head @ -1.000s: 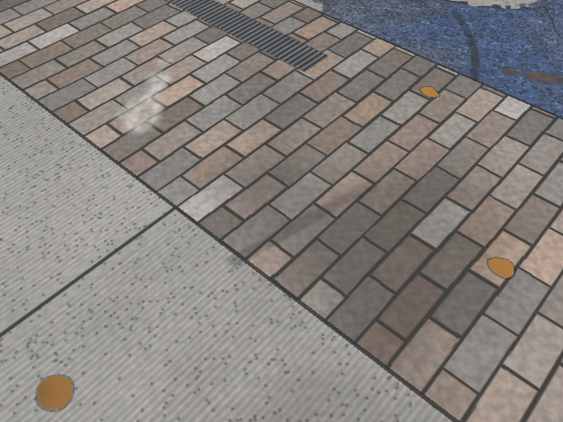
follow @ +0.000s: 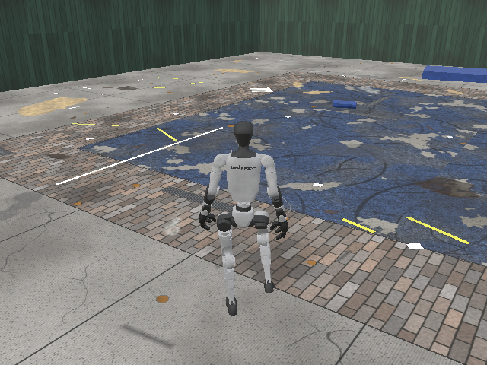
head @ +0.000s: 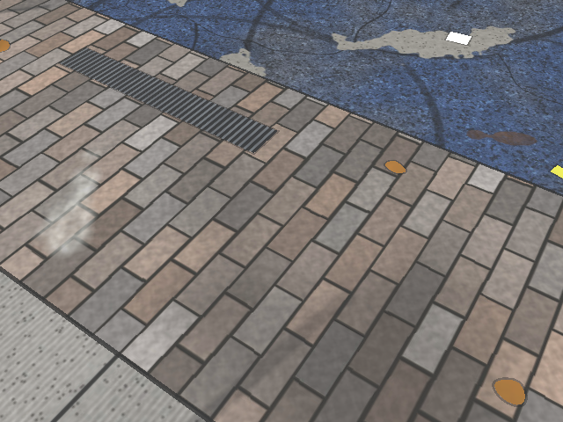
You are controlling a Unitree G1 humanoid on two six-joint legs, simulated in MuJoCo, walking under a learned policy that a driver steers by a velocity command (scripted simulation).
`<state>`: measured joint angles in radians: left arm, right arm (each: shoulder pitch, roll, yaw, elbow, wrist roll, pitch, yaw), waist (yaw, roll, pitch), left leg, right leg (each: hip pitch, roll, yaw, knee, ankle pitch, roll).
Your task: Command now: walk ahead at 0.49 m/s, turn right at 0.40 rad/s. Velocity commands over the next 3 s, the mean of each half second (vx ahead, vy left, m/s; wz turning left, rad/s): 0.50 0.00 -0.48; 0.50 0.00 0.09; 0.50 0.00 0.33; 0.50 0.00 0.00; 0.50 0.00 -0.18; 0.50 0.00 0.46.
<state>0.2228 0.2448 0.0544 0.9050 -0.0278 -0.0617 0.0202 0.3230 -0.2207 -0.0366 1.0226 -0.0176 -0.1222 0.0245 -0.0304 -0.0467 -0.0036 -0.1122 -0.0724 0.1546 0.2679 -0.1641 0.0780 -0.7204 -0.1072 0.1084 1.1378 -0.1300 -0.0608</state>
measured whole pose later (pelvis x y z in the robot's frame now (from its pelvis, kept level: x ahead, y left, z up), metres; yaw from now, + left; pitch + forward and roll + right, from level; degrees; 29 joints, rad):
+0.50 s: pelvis +0.28 -0.09 +0.00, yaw -15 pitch +2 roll +0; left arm 0.27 0.24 0.07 0.79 -0.01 -0.07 -0.03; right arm 0.15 -0.29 -0.05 0.84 0.01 -0.12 0.00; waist 0.01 0.03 0.03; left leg -0.58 0.12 -0.05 1.16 -0.29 0.01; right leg -0.27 0.11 -0.01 0.39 -0.16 -0.10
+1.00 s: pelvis +0.58 -0.10 -0.01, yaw -9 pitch +2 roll +0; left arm 0.25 0.27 0.04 0.79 0.00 -0.11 0.00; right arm 0.23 -0.27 -0.06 0.80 0.01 -0.08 0.04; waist -0.02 -0.02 0.03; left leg -0.36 -0.10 -0.01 0.47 -0.14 0.10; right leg -0.44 -0.01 0.05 1.18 -0.35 -0.03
